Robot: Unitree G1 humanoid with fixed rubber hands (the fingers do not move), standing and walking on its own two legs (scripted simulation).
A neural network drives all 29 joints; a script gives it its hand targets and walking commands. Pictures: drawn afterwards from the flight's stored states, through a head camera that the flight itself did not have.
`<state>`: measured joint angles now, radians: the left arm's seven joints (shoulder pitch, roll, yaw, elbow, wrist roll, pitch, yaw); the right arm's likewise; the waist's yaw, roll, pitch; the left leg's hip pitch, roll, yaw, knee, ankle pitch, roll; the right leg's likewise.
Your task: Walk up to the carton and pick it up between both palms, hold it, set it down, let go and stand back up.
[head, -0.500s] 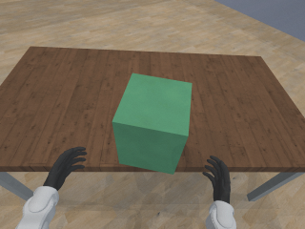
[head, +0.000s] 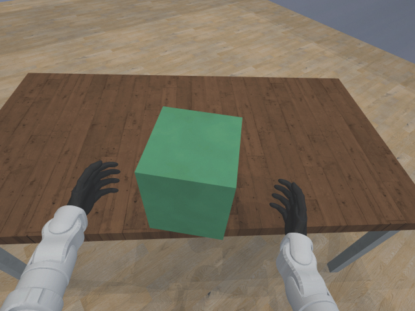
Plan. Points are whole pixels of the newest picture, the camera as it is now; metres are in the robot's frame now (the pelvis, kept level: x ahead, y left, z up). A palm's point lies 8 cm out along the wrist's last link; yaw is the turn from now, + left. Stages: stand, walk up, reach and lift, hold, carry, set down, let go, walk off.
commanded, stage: reach and lift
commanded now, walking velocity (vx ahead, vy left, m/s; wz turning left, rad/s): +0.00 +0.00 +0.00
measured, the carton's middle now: (193, 175) +0.44 +0.05 -0.05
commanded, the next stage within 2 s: none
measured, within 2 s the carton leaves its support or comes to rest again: neither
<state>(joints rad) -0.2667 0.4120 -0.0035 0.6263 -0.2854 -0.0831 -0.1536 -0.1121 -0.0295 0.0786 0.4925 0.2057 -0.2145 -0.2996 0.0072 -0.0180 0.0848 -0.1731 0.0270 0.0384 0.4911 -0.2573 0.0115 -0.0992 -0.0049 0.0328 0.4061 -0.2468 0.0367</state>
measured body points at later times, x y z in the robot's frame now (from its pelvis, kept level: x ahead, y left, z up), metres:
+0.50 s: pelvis -0.01 +0.00 +0.00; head +0.02 +0.03 +0.45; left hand +0.40 +0.25 +0.09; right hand +0.35 -0.16 +0.07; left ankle +0.01 +0.11 -0.74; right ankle -0.01 -0.15 -0.74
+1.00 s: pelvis +0.00 +0.00 +0.00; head +0.02 +0.03 +0.45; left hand +0.46 +0.22 +0.14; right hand +0.40 -0.18 +0.12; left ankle +0.01 +0.11 -0.74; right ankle -0.01 -0.15 -0.74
